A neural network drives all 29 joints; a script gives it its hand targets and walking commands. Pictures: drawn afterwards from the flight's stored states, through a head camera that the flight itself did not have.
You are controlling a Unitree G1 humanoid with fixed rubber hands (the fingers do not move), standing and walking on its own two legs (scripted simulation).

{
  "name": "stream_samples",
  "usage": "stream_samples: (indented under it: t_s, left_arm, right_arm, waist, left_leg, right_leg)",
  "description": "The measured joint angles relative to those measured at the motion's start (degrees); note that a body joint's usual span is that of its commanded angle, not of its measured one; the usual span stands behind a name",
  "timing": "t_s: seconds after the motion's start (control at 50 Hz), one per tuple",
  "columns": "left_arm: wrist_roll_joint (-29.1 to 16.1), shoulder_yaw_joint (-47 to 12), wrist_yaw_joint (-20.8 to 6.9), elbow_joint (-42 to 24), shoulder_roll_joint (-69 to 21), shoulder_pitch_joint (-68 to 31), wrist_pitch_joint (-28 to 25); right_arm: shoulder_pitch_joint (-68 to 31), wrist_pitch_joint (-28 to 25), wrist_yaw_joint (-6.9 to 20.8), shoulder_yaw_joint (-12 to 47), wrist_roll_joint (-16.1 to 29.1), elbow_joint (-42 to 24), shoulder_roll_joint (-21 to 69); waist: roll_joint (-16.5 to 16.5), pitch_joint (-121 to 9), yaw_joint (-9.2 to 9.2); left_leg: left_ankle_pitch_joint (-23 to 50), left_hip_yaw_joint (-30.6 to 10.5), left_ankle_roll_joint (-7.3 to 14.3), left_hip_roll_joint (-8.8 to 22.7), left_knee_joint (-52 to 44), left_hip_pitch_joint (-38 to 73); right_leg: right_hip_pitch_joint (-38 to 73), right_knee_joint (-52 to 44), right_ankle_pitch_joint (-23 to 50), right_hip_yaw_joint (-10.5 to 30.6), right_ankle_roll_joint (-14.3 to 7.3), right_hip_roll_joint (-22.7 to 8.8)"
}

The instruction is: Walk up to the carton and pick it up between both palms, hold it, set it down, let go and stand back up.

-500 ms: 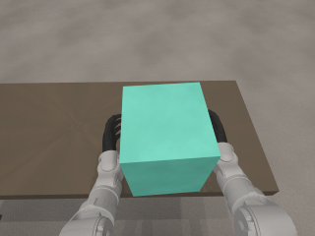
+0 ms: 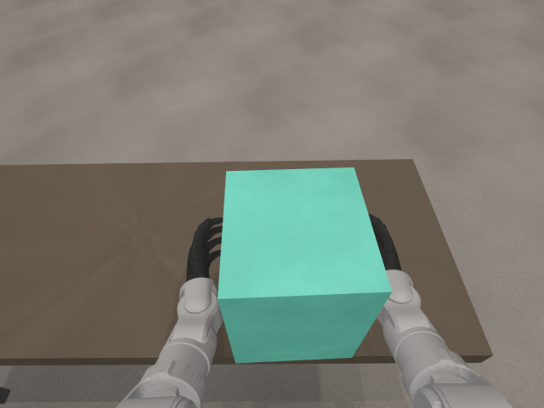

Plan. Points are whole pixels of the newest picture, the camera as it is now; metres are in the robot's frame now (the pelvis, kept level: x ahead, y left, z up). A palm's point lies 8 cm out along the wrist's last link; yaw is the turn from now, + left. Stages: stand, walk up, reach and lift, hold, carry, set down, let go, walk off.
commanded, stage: reach and lift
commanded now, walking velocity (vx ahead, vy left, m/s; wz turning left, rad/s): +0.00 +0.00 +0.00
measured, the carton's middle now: (292, 269) +0.35 -0.01 -0.01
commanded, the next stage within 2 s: none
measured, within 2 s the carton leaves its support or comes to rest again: leaves its support in 0.20 s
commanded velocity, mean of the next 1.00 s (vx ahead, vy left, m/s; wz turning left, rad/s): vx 0.00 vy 0.00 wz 0.00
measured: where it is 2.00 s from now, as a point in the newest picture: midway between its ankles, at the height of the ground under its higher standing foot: outside the picture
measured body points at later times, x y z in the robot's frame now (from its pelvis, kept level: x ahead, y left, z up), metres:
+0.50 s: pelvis -0.01 +0.00 +0.01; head -0.02 +0.02 +0.46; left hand +0.35 +0.16 +0.08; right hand +0.37 -0.13 +0.09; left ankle -0.03 +0.14 -0.74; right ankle +0.00 -0.10 -0.74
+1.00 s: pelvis -0.02 +0.01 +0.00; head -0.03 +0.01 +0.45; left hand +0.37 +0.13 +0.13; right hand +0.36 -0.16 +0.11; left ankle -0.03 +0.14 -0.74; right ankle +0.00 -0.10 -0.74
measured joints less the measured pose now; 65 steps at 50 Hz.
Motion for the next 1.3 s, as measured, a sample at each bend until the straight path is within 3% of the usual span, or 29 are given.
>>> stream_samples:
  t_s: [0.18,0.3,0.38,0.48,0.56,0.66,0.74,0.86,0.96,1.02,1.1,1.18,1.24,1.3]
  left_arm:
    - [-0.7,-1.0,-1.0,-4.6,0.0,3.8,0.7]
    - [-3.1,-3.6,-1.1,-13.7,-0.1,6.8,2.1]
    - [-1.7,-2.5,-1.3,-18.0,-0.3,6.2,3.8]
    - [3.1,1.9,-2.9,-18.6,-1.3,3.2,6.7]
    - [8.1,5.5,-4.3,-15.1,-1.6,0.6,10.0]
    - [10.8,6.2,-5.7,-12.4,-1.1,-0.6,16.0]
    - [8.0,2.7,-4.5,-13.8,-0.2,-0.2,17.8]
    - [1.9,-5.5,0.5,-20.3,1.1,0.9,16.8]
    - [0.3,-5.1,1.6,-23.0,0.5,-2.3,17.8]
    - [2.2,-1.4,-0.3,-22.4,-0.1,-6.1,21.7]
    - [8.6,5.0,-5.0,-20.5,0.0,-9.4,30.4]
    - [9.0,3.9,-8.9,-29.1,0.9,-3.0,37.2]
    - [5.6,0.6,-9.0,-40.6,2.1,5.5,39.2]
    - [2.9,-0.7,-8.4,-49.6,2.3,10.6,40.2]
  right_arm:
    - [3.2,0.3,-2.1,5.5,4.1,-3.3,-0.3]
    - [6.0,0.8,-3.3,9.2,7.8,-11.3,-1.4]
    - [4.6,1.3,-3.4,8.8,7.2,-13.5,-1.3]
    - [0.9,0.6,-3.4,6.3,4.7,-9.7,-0.4]
    - [-1.8,0.2,-3.0,2.5,1.6,-1.9,1.0]
    - [-1.8,2.2,-1.8,-3.3,-0.2,3.1,3.0]
    - [-0.5,2.8,-0.7,-5.9,-1.0,0.9,3.9]
    - [1.1,3.5,0.9,-1.9,1.5,-9.4,1.2]
    - [-1.4,7.6,1.0,0.5,4.3,-15.4,-1.6]
    - [-4.1,12.3,-0.4,1.6,5.0,-15.9,-2.3]
    - [-6.2,19.1,-3.3,3.4,4.8,-12.3,-0.8]
    - [-0.6,22.4,-6.8,9.9,10.1,-16.3,0.2]
    - [5.6,23.6,-9.4,15.2,14.7,-26.0,0.1]
    - [9.0,25.0,-10.7,17.3,16.3,-34.8,-0.4]
  waist:
    - [-0.2,0.2,-0.69]
    - [-0.3,-1.5,-1.09]
    - [-0.8,-1.5,-1.62]
    - [-2.9,0.6,-1.63]
    - [-5.0,4.0,-1.06]
    - [-7.1,8.8,-0.11]
    - [-7.3,9.2,-0.52]
    - [-3.8,1.8,-1.39]
    - [-1.0,-2.4,-0.63]
    - [-0.9,0.3,-0.36]
    - [-2.9,4.8,-1.02]
    - [-4.5,6.5,-2.08]
    - [-5.0,7.5,-3.71]
    - [-4.5,8.7,-5.36]
  left_leg:
    - [-0.6,-1.1,-0.5,0.2,-0.6,1.9]
    - [-0.3,-2.4,-0.6,-0.1,-0.2,0.3]
    - [0.4,-3.0,-0.2,-0.5,-0.9,1.5]
    - [1.9,-2.6,-0.1,-1.0,-3.3,7.0]
    - [2.6,-1.9,0.3,-1.2,-4.9,12.7]
    - [3.2,-1.0,0.6,-1.5,-5.3,15.7]
    - [3.9,-0.6,0.7,-1.4,-4.0,10.9]
    - [3.9,0.0,0.9,-0.8,-1.6,0.2]
    - [3.5,1.0,1.0,-0.5,-1.8,0.7]
    - [2.9,1.3,0.9,-0.7,-4.2,7.4]
    - [2.8,1.0,2.9,-1.1,-7.6,16.1]
    - [2.6,-0.6,1.2,-0.5,-8.0,19.4]
    - [1.5,-2.2,0.2,-0.3,-5.8,19.2]
    - [0.1,-3.9,-0.1,-0.3,-4.5,18.4]
  right_leg:
    - [2.0,0.0,-1.3,-0.9,-0.4,0.2]
    - [1.1,-0.1,-1.1,-1.2,-0.2,0.1]
    - [2.6,-1.0,-0.5,-1.2,-0.1,-0.1]
    - [7.8,-3.0,0.8,-0.7,0.3,-0.6]
    - [13.1,-3.9,1.3,-0.1,0.6,-0.9]
    - [15.7,-3.9,1.9,0.6,0.8,-1.2]
    - [11.4,-3.9,3.2,0.7,1.0,-1.2]
    - [1.9,-4.6,5.3,1.2,1.2,-0.6]
    - [1.3,-3.2,4.1,2.1,1.2,-0.3]
    - [6.4,-2.7,2.5,2.4,0.9,-0.6]
    - [14.0,-3.2,0.8,2.0,0.5,-0.9]
    - [18.9,-5.5,0.1,0.4,-0.1,-0.3]
    - [20.3,-5.4,-0.3,-0.5,0.6,-0.1]
    - [19.9,-4.3,-0.7,-1.1,1.5,0.1]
